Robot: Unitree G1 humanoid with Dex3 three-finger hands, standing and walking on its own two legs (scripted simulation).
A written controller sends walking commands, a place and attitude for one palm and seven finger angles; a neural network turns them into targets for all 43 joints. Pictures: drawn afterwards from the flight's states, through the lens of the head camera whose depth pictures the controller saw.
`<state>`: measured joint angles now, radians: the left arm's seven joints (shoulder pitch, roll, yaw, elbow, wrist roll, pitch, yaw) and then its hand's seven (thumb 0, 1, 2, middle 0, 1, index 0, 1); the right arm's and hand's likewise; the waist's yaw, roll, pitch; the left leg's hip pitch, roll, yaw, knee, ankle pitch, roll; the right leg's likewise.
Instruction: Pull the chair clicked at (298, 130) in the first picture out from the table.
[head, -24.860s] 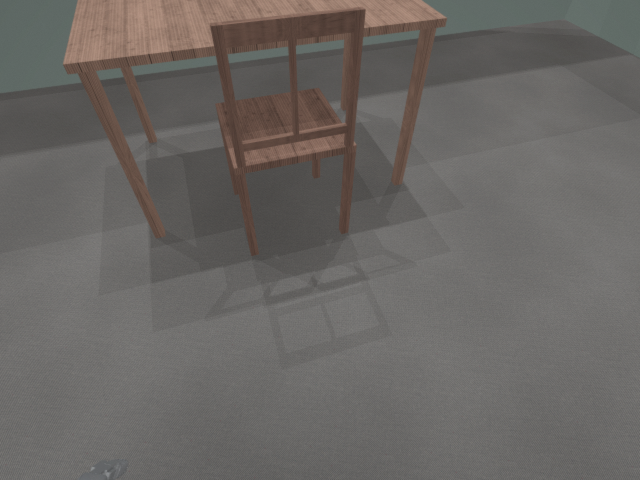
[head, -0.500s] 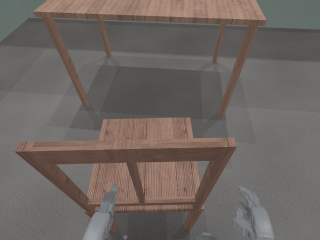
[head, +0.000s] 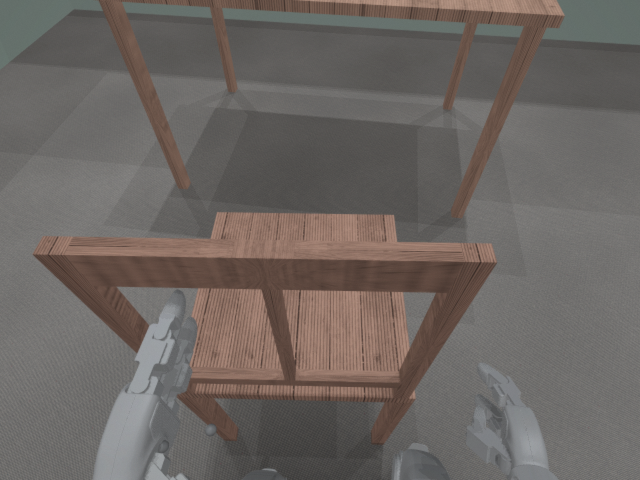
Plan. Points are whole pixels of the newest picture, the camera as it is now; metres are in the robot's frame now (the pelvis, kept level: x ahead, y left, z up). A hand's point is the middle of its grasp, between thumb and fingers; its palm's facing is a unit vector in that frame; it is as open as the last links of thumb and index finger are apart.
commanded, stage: draw the hand back to the body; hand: left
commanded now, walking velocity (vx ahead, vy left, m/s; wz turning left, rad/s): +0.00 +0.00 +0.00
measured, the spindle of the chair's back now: (282, 338) +0.29 +0.07 +0.00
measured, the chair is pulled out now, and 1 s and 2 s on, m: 0.64 0.64 0.64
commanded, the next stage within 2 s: step back with the hand held close in 1.26 s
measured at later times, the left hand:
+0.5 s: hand (74, 383) +0.18 +0.21 +0.17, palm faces +0.32 -0.86 -0.40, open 14.7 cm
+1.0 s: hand out of the picture +0.22 +0.26 +0.25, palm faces +0.51 -0.74 -0.45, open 8.2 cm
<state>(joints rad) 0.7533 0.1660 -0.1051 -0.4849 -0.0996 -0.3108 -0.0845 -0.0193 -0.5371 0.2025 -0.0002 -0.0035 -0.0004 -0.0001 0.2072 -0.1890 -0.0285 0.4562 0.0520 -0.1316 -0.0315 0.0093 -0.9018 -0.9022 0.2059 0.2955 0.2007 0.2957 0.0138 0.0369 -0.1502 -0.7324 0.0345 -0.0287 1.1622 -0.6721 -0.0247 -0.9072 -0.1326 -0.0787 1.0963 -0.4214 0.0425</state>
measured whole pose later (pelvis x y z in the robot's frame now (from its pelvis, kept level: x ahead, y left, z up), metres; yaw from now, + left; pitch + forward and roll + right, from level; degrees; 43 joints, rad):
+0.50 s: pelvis +0.02 -0.01 +0.07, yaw +1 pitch +0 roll -1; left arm 0.66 0.29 0.11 -0.45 -0.02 -0.01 0.17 -0.01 -0.09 0.42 -0.06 -0.10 -0.07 -0.10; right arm 0.25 -0.22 0.02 0.59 0.03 -0.18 -0.13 0.01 -0.90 -0.90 0.21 0.30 0.20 0.30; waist 0.04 0.09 -0.04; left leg -0.21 0.05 -0.03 0.67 -0.47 -0.03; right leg -0.37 -0.10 -0.13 0.64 -0.27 0.04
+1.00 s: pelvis +0.03 -0.01 +0.09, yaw +0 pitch -3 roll -1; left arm 0.49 0.34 0.37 -0.41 -0.06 -0.07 0.17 0.01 0.77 0.84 -0.19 -0.28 -0.19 -0.28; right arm 0.19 -0.24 -0.01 0.66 0.03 -0.15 -0.09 0.01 -0.90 -0.90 0.21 0.30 0.20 0.30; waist 0.05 0.11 0.02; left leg -0.02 0.06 0.00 0.44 -0.37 -0.04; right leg -0.21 -0.08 -0.12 0.45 -0.19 0.03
